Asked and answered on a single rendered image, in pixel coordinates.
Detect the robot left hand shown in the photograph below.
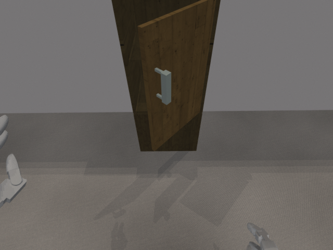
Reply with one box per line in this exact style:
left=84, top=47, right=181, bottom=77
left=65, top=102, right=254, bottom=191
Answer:
left=0, top=115, right=27, bottom=208

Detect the cupboard door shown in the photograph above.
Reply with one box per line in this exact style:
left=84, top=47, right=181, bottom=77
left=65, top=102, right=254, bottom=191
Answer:
left=137, top=0, right=216, bottom=151

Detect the robot right hand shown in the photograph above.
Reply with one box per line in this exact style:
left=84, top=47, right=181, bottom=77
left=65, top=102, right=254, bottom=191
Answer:
left=247, top=222, right=278, bottom=250

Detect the handle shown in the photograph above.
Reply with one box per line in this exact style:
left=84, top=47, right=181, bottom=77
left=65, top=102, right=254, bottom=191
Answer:
left=155, top=68, right=171, bottom=105

